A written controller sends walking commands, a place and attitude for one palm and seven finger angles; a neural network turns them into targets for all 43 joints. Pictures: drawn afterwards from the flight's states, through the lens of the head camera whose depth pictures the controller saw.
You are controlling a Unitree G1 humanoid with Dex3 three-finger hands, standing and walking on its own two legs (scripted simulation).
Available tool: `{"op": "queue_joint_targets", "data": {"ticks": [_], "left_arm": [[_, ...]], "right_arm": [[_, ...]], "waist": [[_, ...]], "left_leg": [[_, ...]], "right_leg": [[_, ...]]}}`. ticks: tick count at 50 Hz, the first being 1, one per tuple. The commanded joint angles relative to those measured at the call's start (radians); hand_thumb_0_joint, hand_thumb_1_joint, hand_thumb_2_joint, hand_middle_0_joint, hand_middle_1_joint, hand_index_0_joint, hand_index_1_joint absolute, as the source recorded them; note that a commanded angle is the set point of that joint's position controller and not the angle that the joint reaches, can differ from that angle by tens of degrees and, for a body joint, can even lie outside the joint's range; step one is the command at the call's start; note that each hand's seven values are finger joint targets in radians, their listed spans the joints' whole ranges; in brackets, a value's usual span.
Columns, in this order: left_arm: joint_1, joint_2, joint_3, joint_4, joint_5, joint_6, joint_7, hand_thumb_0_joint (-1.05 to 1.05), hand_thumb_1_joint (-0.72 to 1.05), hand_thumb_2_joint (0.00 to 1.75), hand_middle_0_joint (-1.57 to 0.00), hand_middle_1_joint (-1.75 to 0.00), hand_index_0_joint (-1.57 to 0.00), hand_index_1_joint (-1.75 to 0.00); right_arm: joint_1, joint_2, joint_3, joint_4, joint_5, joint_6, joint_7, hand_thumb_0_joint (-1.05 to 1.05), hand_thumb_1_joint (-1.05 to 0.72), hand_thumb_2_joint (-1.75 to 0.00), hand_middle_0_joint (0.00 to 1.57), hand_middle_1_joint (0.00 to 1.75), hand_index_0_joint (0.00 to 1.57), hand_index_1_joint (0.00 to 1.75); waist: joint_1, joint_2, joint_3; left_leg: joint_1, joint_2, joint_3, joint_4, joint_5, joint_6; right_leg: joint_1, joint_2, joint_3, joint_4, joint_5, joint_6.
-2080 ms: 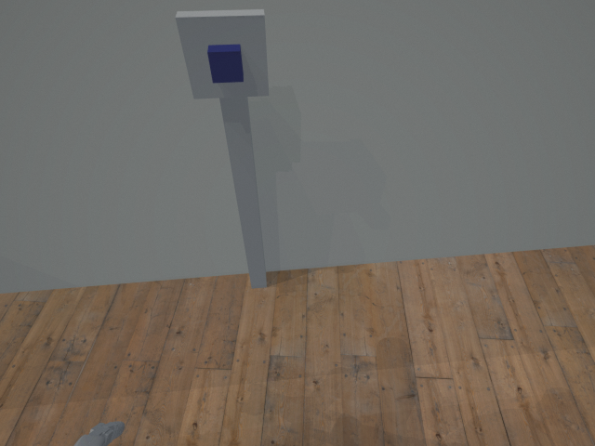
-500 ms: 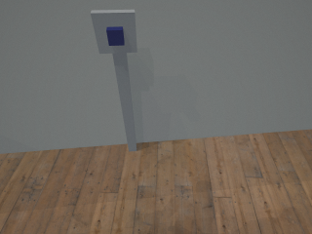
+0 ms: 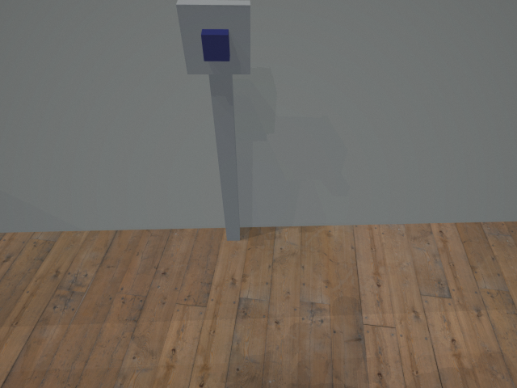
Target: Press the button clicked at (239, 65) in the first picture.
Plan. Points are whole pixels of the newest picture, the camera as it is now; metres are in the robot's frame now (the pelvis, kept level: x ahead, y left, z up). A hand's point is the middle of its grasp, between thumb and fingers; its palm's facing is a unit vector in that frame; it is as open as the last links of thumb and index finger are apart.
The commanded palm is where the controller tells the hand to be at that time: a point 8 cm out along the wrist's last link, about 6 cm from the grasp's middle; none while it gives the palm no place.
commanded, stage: take the last steps up to it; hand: left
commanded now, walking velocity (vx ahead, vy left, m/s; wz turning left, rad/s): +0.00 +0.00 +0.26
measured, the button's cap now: (216, 44) +0.79 +0.15 +0.15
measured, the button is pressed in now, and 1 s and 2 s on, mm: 0 0 0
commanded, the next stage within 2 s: come to a stop and stand still in 0.94 s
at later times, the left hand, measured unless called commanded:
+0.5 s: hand out of the picture +0.00 +0.14 -0.17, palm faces +0.16 -0.96 -0.22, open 7.4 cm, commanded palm none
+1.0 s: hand out of the picture +0.15 +0.11 -0.18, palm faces +0.14 -0.98 -0.12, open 7.4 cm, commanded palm none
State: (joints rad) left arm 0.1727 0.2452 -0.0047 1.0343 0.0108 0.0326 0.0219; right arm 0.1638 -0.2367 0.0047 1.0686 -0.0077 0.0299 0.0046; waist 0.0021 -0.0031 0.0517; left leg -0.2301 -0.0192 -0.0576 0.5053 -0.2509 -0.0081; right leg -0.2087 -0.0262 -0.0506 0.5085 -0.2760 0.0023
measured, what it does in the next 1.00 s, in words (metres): walks ahead: left foot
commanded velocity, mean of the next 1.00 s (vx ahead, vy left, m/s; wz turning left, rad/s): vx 0.25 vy -0.08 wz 0.00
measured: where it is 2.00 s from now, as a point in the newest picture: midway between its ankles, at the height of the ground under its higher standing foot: (265, 384)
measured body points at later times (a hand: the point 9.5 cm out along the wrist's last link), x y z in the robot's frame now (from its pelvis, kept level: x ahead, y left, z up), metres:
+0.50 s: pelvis +0.05 -0.04 +0.00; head +0.04 -0.05 +0.45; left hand -0.01 +0.19 -0.15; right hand +0.04 -0.28 -0.16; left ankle +0.02 +0.10 -0.69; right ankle +0.00 -0.11 -0.74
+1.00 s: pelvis +0.25 -0.02 -0.01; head +0.27 +0.00 +0.44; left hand +0.14 +0.16 -0.17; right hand +0.35 -0.23 -0.15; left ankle +0.27 +0.04 -0.74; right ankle +0.13 -0.13 -0.62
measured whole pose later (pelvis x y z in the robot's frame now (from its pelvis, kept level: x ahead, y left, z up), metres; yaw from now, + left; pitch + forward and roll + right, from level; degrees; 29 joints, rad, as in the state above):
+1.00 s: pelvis +0.25 -0.02 -0.01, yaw +1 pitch -1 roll +0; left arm 0.47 0.10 0.03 1.17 0.02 -0.03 0.02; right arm 0.16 -0.10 -0.05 1.03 0.01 -0.09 -0.04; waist 0.02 -0.04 0.03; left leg -0.28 0.00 0.20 0.57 -0.28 0.09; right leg -0.34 0.00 -0.03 1.28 -0.39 -0.04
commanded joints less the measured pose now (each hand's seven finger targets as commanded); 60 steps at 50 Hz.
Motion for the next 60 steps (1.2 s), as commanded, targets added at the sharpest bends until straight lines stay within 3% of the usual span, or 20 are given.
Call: {"op": "queue_joint_targets", "data": {"ticks": [1, 4, 7, 11, 15, 18, 19, 20, 22, 28, 36, 41, 42, 43, 44, 45, 48, 52, 56, 60], "left_arm": [[0.022, 0.173, 0.051, -0.071, 0.003, -0.016, 0.014, 0.0, 0.9, 0.9, -0.2, -0.3, -0.2, -0.3], [0.024, 0.147, 0.054, -0.079, 0.004, -0.012, 0.014, 0.0, 0.9, 0.9, -0.2, -0.3, -0.2, -0.3], [0.063, 0.098, 0.047, -0.056, 0.013, -0.016, 0.001, 0.0, 0.9, 0.9, -0.2, -0.3, -0.2, -0.3], [0.119, 0.029, 0.034, -0.027, 0.024, -0.033, -0.017, 0.0, 0.9, 0.9, -0.2, -0.3, -0.2, -0.3], [0.13, 0.005, 0.038, -0.024, 0.013, -0.053, -0.029, 0.0, 0.9, 0.9, -0.2, -0.3, -0.2, -0.3], [0.26, -0.002, 0.046, 0.029, 0.01, -0.067, -0.032, 0.0, 0.9, 0.9, -0.2, -0.3, -0.2, -0.3], [0.329, 0.048, 0.06, 0.054, 0.014, -0.073, -0.024, 0.0, 0.9, 0.9, -0.2, -0.3, -0.2, -0.3], [0.405, 0.132, 0.08, 0.069, 0.021, -0.076, -0.01, 0.0, 0.9, 0.9, -0.2, -0.3, -0.2, -0.3], [0.405, 0.103, 0.074, 0.074, 0.009, -0.083, 0.002, 0.0, 0.9, 0.9, -0.2, -0.3, -0.2, -0.3], [0.417, -0.03, 0.031, 0.097, 0.01, -0.11, 0.002, 0.0, 0.9, 0.9, -0.2, -0.3, -0.2, -0.3], [0.528, -0.044, 0.03, 0.156, 0.021, -0.114, 0.029, 0.0, 0.9, 0.9, -0.2, -0.3, -0.2, -0.3], [0.476, -0.006, 0.04, 0.161, 0.013, -0.122, 0.029, 0.0, 0.9, 0.9, -0.2, -0.3, -0.2, -0.3], [0.454, 0.002, 0.043, 0.152, 0.005, -0.124, 0.026, 0.0, 0.9, 0.9, -0.2, -0.3, -0.2, -0.3], [0.464, -0.022, 0.045, 0.14, -0.009, -0.126, 0.019, 0.0, 0.9, 0.9, -0.2, -0.3, -0.2, -0.3], [0.492, -0.09, 0.03, 0.114, -0.024, -0.125, 0.011, 0.0, 0.9, 0.9, -0.2, -0.3, -0.2, -0.3], [0.453, -0.058, 0.042, 0.1, -0.01, -0.111, 0.019, 0.0, 0.9, 0.9, -0.2, -0.3, -0.2, -0.3], [0.347, -0.099, 0.054, 0.078, 0.017, -0.082, -0.005, 0.0, 0.9, 0.9, -0.2, -0.3, -0.2, -0.3], [0.402, -0.147, 0.055, 0.066, 0.025, -0.044, -0.011, 0.0, 0.9, 0.9, -0.2, -0.3, -0.2, -0.3], [0.302, -0.12, 0.05, 0.033, 0.018, -0.03, 0.001, 0.0, 0.9, 0.9, -0.2, -0.3, -0.2, -0.3], [0.177, -0.045, 0.057, -0.022, 0.018, -0.013, 0.009, 0.0, 0.9, 0.9, -0.2, -0.3, -0.2, -0.3]], "right_arm": [[0.021, -0.142, -0.041, -0.069, -0.003, -0.01, -0.012, 0.0, -0.9, -0.9, 0.2, 0.3, 0.2, 0.3], [0.04, -0.123, -0.045, -0.075, -0.007, -0.009, -0.012, 0.0, -0.9, -0.9, 0.2, 0.3, 0.2, 0.3], [0.09, -0.124, -0.046, -0.056, -0.021, -0.017, -0.011, 0.0, -0.9, -0.9, 0.2, 0.3, 0.2, 0.3], [0.123, -0.152, -0.065, -0.041, -0.016, -0.034, -0.026, 0.0, -0.9, -0.9, 0.2, 0.3, 0.2, 0.3], [0.181, -0.123, -0.071, -0.016, -0.019, -0.048, -0.033, 0.0, -0.9, -0.9, 0.2, 0.3, 0.2, 0.3], [0.162, -0.091, -0.069, -0.013, -0.014, -0.05, -0.036, 0.0, -0.9, -0.9, 0.2, 0.3, 0.2, 0.3], [0.153, -0.048, -0.06, -0.023, -0.008, -0.054, -0.033, 0.0, -0.9, -0.9, 0.2, 0.3, 0.2, 0.3], [0.115, 0.008, -0.046, -0.059, -0.004, -0.061, -0.028, 0.0, -0.9, -0.9, 0.2, 0.3, 0.2, 0.3], [0.042, -0.043, -0.068, -0.076, -0.02, -0.061, -0.016, 0.0, -0.9, -0.9, 0.2, 0.3, 0.2, 0.3], [0.081, 0.031, -0.069, -0.025, -0.022, -0.045, 0.001, 0.0, -0.9, -0.9, 0.2, 0.3, 0.2, 0.3], [-0.112, 0.056, -0.057, -0.088, -0.01, -0.058, 0.007, 0.0, -0.9, -0.9, 0.2, 0.3, 0.2, 0.3], [0.079, 0.045, -0.058, -0.032, -0.009, -0.085, -0.019, 0.0, -0.9, -0.9, 0.2, 0.3, 0.2, 0.3], [0.212, 0.012, -0.066, 0.006, -0.012, -0.088, -0.026, 0.0, -0.9, -0.9, 0.2, 0.3, 0.2, 0.3], [0.338, -0.06, -0.083, 0.033, -0.023, -0.091, -0.038, 0.0, -0.9, -0.9, 0.2, 0.3, 0.2, 0.3], [0.411, -0.135, -0.1, 0.052, -0.023, -0.093, -0.046, 0.0, -0.9, -0.9, 0.2, 0.3, 0.2, 0.3], [0.343, -0.12, -0.09, 0.036, 0.005, -0.083, -0.045, 0.0, -0.9, -0.9, 0.2, 0.3, 0.2, 0.3], [0.169, 0.028, -0.052, 0.001, -0.004, -0.105, -0.05, 0.0, -0.9, -0.9, 0.2, 0.3, 0.2, 0.3], [0.131, 0.048, -0.05, -0.02, -0.008, -0.122, -0.041, 0.0, -0.9, -0.9, 0.2, 0.3, 0.2, 0.3], [0.115, 0.025, -0.039, -0.029, -0.006, -0.109, -0.045, 0.0, -0.9, -0.9, 0.2, 0.3, 0.2, 0.3], [0.129, -0.029, -0.067, -0.031, -0.01, -0.066, -0.049, 0.0, -0.9, -0.9, 0.2, 0.3, 0.2, 0.3]], "waist": [[0.003, -0.032, -0.051], [-0.003, 0.001, -0.031], [-0.012, 0.078, -0.055], [-0.013, 0.177, 0.011], [-0.027, 0.195, 0.024], [0.03, 0.104, -0.004], [0.059, -0.035, -0.009], [0.094, -0.294, 0.023], [0.075, -0.168, 0.106], [0.007, -0.069, 0.145], [0.047, -0.106, 0.122], [-0.063, -0.112, -0.028], [-0.123, -0.094, -0.103], [-0.167, -0.027, -0.209], [-0.134, 0.165, -0.3], [-0.089, 0.035, -0.251], [-0.01, -0.001, 0.074], [0.056, 0.052, 0.035], [0.043, 0.144, 0.033], [0.005, 0.205, 0.051]], "left_leg": [[-0.064, 0.09, -0.071, -0.013, 0.172, 0.024], [-0.097, 0.093, -0.108, -0.037, 0.092, 0.037], [-0.116, 0.129, -0.226, -0.192, -0.347, 0.071], [-0.08, 0.232, -0.418, -0.336, -0.51, 0.167], [0.022, 0.238, -0.371, -0.288, -0.265, 0.19], [-0.128, 0.156, -0.214, -0.12, -0.178, 0.119], [-0.303, 0.09, -0.112, 0.042, -0.186, 0.078], [-0.487, -0.005, 0.061, 0.283, -0.257, 0.033], [-0.517, 0.077, 0.027, 0.49, -0.216, 0.034], [-0.472, 0.106, 0.113, 0.628, 0.033, 0.007], [-0.484, 0.086, 0.196, 0.388, 0.021, 0.022], [-0.084, -0.036, 0.274, 0.114, 0.048, 0.09], [0.112, -0.011, 0.23, 0.038, 0.15, 0.111], [0.381, 0.161, 0.026, 0.043, 0.354, 0.182], [0.551, 0.478, -0.379, -0.043, 0.633, 0.33], [0.402, 0.522, -0.401, -0.148, 0.509, 0.355], [-0.004, 0.389, -0.172, -0.279, 0.286, 0.24], [-0.119, 0.28, 0.072, -0.276, 0.38, 0.186], [-0.065, 0.237, 0.153, -0.211, 0.767, 0.144], [0.043, 0.258, 0.128, -0.134, 0.796, 0.136]], "right_leg": [[0.004, -0.148, 0.104, -0.08, 0.08, -0.035], [-0.033, -0.132, 0.086, -0.07, -0.043, -0.032], [-0.026, -0.045, 0.032, -0.011, -0.305, -0.003], [-0.132, 0.033, -0.005, 0.204, -0.187, -0.01], [-0.186, 0.017, 0.014, 0.167, -0.218, -0.016], [0.11, 0.02, 0.001, -0.11, -0.054, -0.015], [0.274, -0.084, 0.134, -0.195, -0.126, -0.036], [0.336, -0.294, 0.435, -0.337, -0.247, -0.105], [0.182, -0.347, 0.487, -0.402, -0.32, -0.17], [0.124, -0.178, 0.162, -0.336, 0.289, -0.11], [0.277, -0.168, 0.118, -0.262, 0.762, -0.124], [0.28, -0.131, 0.045, 0.025, 1.193, -0.112], [0.188, -0.118, 0.033, 0.198, 1.093, -0.095], [-0.029, -0.051, 0.001, 0.441, 0.743, -0.059], [-0.288, 0.081, -0.011, 0.811, -0.198, -0.036], [-0.3, 0.043, 0.087, 0.922, -0.261, -0.064], [-0.328, -0.058, 0.094, 0.853, -0.068, -0.032], [-0.232, -0.079, 0.047, 0.657, 0.0, 0.004], [-0.179, -0.069, 0.009, 0.378, 0.101, 0.032], [-0.182, -0.039, -0.032, 0.236, 0.063, 0.023]]}}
